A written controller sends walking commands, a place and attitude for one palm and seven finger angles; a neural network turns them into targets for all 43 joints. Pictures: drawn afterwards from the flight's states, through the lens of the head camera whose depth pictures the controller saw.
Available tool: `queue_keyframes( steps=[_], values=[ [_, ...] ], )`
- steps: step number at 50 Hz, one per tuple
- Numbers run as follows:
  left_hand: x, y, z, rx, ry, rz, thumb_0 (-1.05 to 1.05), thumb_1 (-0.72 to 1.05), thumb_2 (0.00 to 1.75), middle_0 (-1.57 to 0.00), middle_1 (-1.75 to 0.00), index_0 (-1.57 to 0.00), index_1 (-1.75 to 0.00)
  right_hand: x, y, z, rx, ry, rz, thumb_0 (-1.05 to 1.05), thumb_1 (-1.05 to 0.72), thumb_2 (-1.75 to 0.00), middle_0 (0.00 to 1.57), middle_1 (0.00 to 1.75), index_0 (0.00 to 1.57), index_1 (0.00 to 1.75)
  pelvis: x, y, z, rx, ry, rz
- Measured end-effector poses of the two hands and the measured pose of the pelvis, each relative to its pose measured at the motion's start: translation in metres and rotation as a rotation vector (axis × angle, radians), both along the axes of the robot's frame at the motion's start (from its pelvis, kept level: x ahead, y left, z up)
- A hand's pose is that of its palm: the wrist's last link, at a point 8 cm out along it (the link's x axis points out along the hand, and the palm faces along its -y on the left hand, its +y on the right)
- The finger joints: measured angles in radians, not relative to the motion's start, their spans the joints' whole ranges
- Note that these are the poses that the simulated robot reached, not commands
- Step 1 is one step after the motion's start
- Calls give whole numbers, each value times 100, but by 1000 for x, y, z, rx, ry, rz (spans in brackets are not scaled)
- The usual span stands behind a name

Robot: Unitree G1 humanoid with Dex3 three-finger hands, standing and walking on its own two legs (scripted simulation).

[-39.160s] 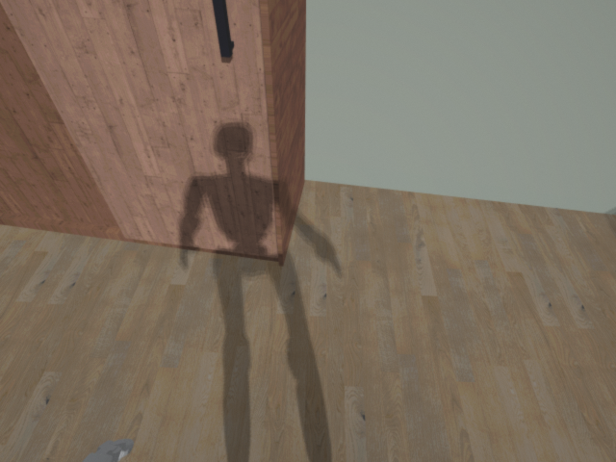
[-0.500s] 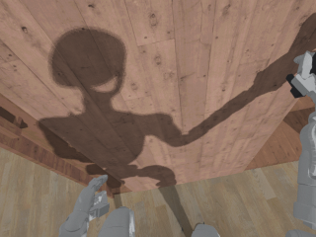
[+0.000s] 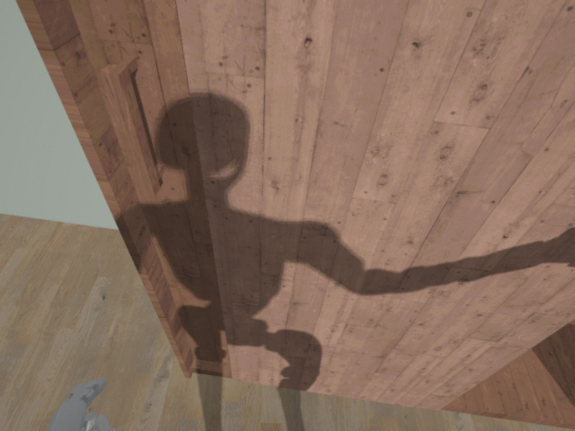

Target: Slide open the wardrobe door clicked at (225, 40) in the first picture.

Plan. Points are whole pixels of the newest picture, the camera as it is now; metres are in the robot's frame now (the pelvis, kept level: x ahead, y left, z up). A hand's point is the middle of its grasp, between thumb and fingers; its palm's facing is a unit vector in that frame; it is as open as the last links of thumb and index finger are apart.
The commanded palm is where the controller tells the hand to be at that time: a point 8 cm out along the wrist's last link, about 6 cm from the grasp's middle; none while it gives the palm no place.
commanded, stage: stop walking and hold the door there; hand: right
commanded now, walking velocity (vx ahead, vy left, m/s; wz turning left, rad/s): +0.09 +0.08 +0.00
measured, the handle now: out of the picture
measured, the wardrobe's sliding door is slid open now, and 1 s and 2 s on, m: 0.49 0.49 0.49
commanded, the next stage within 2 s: none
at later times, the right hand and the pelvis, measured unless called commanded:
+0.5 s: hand out of the picture +0.31 -0.39 +0.18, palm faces +0.61 +0.76 -0.22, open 6.7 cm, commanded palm +0.26 -0.39 +0.15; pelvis -0.07 -0.03 +0.00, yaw +5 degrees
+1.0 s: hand out of the picture +0.31 -0.39 +0.18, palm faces +0.58 +0.78 -0.23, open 6.6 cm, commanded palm +0.27 -0.40 +0.15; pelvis -0.06 -0.05 +0.00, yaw +3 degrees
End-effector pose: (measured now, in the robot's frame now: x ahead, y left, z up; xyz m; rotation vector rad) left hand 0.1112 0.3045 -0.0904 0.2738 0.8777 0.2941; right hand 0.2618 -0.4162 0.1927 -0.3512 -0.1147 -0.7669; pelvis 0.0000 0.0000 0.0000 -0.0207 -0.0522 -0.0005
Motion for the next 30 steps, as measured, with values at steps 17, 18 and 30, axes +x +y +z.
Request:
queue_keyframes(
  steps=[17, 18, 30],
  values=[
    [-80, -106, 10, -98, 47, -4, 1, 90, 90, -20, -30, -20, -30, 2, -4, -7, 71, -87, 160, -12, -67, -78, 45, 140, 18, 133, -43, -37, 10, 82, 34, 60],
    [-79, -109, 7, -109, 45, -15, 1, 90, 90, -20, -30, -20, -30, 1, -4, -6, 68, -80, 158, -13, -68, -78, 45, 140, 18, 134, -46, -37, 9, 78, 38, 64],
    [-80, -79, -8, -84, 19, -18, 1, 90, 90, -20, -30, -21, -30, 0, 1, -2, 82, -13, 129, -11, -70, -79, 41, 138, 15, 133, -67, -34, -3, 60, 38, 70]
  ],
)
